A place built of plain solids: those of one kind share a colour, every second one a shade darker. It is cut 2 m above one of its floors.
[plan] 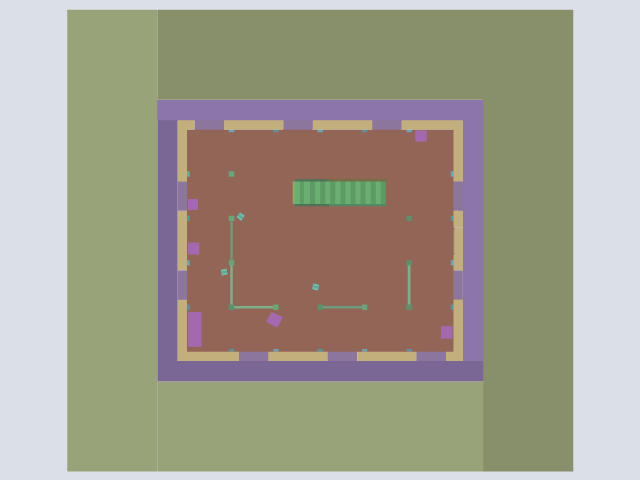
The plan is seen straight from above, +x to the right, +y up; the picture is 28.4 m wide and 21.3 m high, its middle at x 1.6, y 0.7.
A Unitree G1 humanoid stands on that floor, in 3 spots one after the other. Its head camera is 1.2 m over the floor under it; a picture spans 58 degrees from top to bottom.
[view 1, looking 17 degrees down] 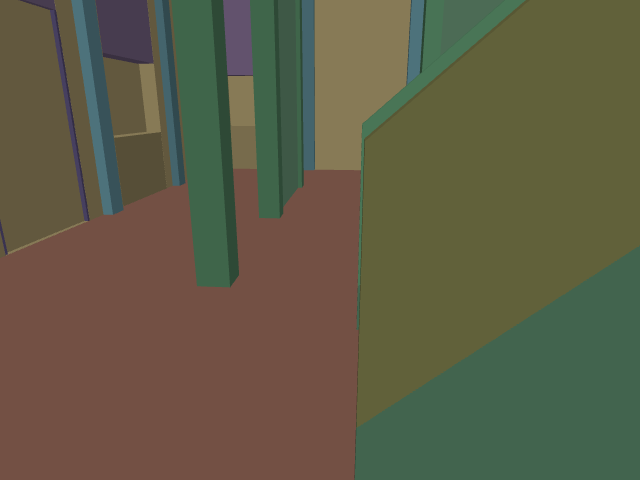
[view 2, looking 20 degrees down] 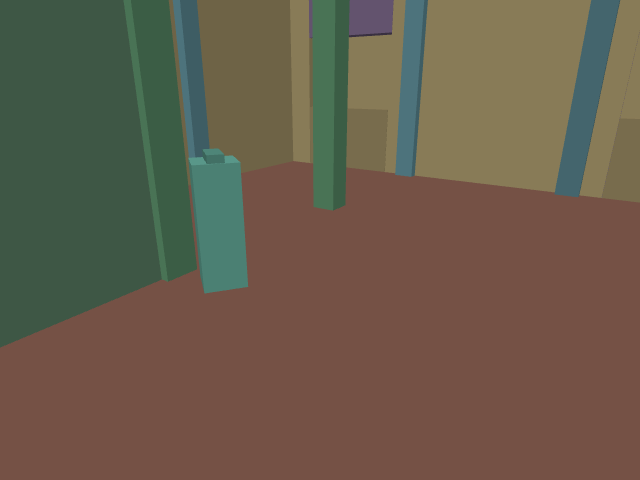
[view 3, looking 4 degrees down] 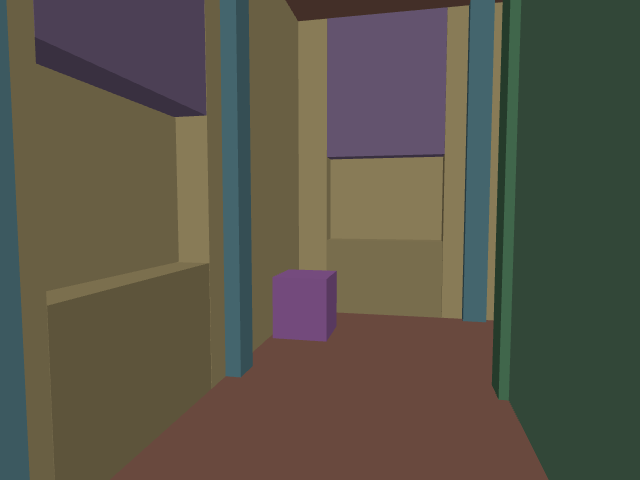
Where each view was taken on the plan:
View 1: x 4.57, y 4.50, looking -85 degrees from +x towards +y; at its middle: floor_storey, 4.10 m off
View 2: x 0.00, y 0.00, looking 124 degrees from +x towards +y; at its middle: floor_storey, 3.51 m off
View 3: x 6.22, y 0.67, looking -78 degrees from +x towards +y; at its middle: wall_storey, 5.05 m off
